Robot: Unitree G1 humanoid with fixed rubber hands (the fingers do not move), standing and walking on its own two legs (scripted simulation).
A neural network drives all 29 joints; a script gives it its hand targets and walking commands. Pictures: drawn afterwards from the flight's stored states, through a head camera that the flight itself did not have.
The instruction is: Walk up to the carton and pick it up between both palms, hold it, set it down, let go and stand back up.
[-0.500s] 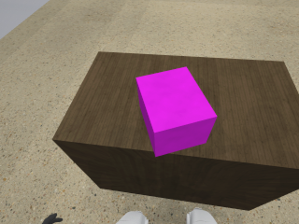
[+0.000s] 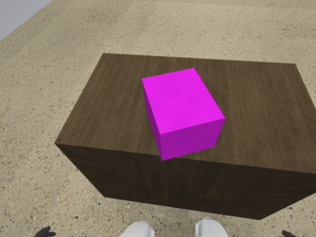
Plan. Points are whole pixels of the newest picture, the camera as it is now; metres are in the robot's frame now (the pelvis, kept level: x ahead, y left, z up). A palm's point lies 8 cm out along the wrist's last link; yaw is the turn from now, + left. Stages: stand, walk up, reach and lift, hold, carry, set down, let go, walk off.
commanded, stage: walk up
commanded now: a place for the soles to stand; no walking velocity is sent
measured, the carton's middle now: (178, 113) +0.47 -0.03 -0.01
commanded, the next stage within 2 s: none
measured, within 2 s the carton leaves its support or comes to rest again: neither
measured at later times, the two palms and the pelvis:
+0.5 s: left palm out of the picture +0.03 +0.33 -0.09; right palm out of the picture +0.05 -0.31 -0.12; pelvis -0.04 +0.00 -0.01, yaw +0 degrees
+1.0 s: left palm out of the picture +0.04 +0.32 -0.09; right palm out of the picture +0.04 -0.33 -0.12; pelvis -0.03 -0.01 -0.01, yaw +0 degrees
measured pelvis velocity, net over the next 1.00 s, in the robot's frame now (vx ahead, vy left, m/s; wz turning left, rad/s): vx -0.03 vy -0.01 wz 0.01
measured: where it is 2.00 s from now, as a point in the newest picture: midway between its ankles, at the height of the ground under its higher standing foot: outside the picture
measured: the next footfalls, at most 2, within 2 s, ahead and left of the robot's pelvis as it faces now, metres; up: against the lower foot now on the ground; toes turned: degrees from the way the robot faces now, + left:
none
